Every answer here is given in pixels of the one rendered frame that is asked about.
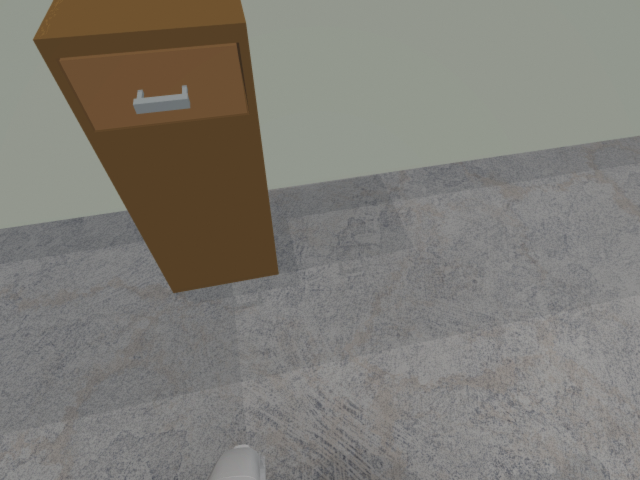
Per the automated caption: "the cabinet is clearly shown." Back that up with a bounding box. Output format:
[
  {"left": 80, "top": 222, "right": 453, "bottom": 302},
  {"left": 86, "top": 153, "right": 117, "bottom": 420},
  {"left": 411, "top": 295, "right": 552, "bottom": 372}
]
[{"left": 33, "top": 0, "right": 279, "bottom": 293}]

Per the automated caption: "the left robot thigh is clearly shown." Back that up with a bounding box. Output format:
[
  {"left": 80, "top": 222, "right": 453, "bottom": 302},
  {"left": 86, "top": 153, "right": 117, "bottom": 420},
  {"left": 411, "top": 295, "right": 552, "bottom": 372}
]
[{"left": 207, "top": 447, "right": 266, "bottom": 480}]

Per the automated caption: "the handle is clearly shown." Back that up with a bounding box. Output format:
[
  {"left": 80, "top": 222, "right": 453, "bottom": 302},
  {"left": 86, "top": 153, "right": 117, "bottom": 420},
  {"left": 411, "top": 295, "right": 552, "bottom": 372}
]
[{"left": 133, "top": 85, "right": 190, "bottom": 114}]

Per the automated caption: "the drawer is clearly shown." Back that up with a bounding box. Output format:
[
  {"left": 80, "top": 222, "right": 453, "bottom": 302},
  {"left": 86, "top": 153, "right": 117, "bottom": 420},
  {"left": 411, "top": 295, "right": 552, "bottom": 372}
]
[{"left": 59, "top": 43, "right": 247, "bottom": 130}]

